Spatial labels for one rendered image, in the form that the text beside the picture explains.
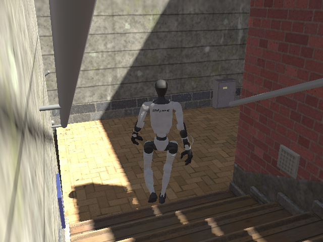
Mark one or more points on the left robot forearm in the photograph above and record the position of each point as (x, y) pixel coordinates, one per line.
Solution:
(136, 130)

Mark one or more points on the robot right thigh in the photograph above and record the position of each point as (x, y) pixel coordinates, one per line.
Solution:
(171, 153)

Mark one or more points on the right robot hand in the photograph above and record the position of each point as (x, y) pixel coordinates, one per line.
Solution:
(188, 160)

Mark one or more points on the right robot forearm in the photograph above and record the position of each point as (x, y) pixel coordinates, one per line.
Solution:
(184, 138)

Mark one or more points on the robot right upper arm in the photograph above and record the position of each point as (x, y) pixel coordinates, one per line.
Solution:
(179, 115)

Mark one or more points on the left robot hand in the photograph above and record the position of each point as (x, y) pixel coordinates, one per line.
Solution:
(138, 138)

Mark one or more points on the robot left upper arm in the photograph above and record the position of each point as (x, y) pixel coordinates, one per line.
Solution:
(142, 114)

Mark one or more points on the left robot foot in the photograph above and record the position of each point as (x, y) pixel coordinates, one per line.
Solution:
(152, 198)

